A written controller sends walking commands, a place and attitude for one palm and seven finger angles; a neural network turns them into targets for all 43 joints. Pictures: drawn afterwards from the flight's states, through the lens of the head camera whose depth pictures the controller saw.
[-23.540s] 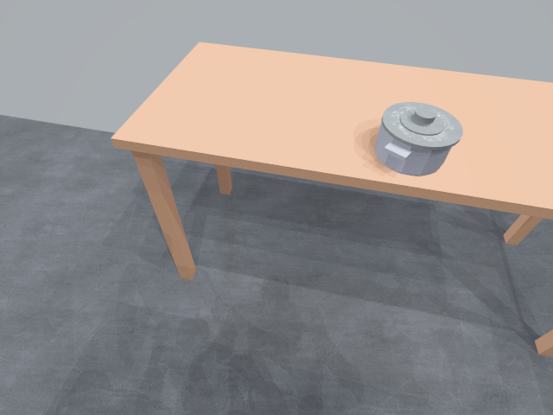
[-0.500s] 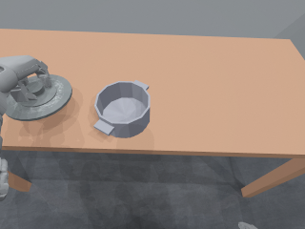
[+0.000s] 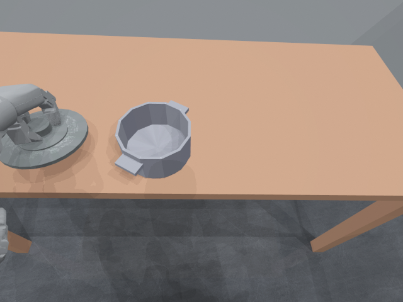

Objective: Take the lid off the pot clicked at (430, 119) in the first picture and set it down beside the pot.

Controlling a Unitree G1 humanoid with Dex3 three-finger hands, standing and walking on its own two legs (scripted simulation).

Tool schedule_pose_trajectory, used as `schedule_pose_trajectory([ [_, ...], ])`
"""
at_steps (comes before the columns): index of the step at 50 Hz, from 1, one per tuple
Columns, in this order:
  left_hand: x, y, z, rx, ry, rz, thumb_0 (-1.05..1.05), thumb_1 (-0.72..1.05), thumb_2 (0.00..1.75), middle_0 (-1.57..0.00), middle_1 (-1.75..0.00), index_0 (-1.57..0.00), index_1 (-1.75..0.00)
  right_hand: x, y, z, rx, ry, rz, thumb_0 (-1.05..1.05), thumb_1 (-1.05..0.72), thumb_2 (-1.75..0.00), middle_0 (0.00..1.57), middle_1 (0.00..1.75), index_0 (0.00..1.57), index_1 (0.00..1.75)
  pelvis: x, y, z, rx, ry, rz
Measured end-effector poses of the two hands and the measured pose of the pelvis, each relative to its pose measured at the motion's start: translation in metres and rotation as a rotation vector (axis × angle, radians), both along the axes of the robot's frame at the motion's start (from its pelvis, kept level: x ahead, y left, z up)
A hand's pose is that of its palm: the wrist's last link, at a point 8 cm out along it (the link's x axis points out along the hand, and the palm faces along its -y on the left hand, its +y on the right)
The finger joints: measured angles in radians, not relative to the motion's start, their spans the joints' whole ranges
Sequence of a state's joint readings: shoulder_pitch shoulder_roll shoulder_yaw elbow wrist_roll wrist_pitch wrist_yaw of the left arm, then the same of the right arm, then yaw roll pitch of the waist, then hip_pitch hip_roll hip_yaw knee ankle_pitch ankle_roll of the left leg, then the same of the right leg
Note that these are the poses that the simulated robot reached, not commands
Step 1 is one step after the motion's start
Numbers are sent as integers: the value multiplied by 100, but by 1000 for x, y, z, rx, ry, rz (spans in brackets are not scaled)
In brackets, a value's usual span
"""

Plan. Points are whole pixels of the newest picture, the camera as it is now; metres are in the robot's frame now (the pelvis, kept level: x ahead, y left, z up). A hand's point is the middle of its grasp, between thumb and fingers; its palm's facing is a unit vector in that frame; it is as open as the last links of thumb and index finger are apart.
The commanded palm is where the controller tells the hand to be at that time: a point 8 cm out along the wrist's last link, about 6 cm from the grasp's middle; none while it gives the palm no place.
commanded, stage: lower the lid onto the table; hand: left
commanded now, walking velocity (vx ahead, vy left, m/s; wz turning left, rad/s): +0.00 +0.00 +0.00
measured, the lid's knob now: (39, 127) +0.45 +0.34 +0.06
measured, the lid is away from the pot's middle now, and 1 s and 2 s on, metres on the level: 0.23 0.23 0.23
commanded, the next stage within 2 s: open the fingers wide in 0.96 s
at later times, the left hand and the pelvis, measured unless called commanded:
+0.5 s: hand (31, 139) +0.42 +0.34 +0.06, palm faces -0.47 -0.10 -0.87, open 7.3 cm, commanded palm +0.45 +0.34 +0.13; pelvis +0.00 +0.01 -0.01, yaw +0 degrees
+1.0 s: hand (42, 144) +0.42 +0.33 +0.04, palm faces -0.47 -0.08 -0.88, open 7.4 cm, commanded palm +0.45 +0.33 +0.09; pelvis +0.00 +0.01 -0.01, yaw -1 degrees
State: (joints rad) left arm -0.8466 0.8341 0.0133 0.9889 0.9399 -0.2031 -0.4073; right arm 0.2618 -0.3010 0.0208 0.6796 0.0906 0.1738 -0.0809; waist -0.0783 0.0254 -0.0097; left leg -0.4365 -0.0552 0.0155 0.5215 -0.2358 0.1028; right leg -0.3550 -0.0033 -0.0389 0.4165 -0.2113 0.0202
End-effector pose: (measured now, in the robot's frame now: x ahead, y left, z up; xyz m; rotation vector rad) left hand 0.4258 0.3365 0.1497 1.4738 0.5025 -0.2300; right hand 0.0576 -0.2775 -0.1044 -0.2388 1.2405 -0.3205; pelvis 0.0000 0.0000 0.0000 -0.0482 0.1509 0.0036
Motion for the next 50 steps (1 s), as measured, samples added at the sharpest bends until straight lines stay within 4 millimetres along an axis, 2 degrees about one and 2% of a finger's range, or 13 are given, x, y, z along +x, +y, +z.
schedule_pose_trajectory([
  [8,4,-2,-6,-10,-12,-26,-1,28,75,-71,-92,-68,-89,-8,2,-1,0,20,-21,0,-90,-90,20,30,20,30,3,2,-1,-2,13,-3],
  [27,-2,6,-34,-3,42,-13,-1,28,75,-71,-92,-68,-89,-1,9,-4,-10,6,-8,0,-90,-90,21,30,21,30,1,7,-6,-10,34,-3],
  [42,5,-1,-49,-13,23,-46,-1,28,75,-71,-92,-68,-89,-18,11,-6,-22,36,-32,0,-90,-90,21,30,21,30,-1,12,-9,-14,53,-11],
  [50,1,-3,-54,-7,20,-54,-2,28,75,-71,-92,-68,-89,-27,15,-10,-8,58,-43,0,-90,-90,21,30,21,30,-2,13,-11,-15,58,-13],
])
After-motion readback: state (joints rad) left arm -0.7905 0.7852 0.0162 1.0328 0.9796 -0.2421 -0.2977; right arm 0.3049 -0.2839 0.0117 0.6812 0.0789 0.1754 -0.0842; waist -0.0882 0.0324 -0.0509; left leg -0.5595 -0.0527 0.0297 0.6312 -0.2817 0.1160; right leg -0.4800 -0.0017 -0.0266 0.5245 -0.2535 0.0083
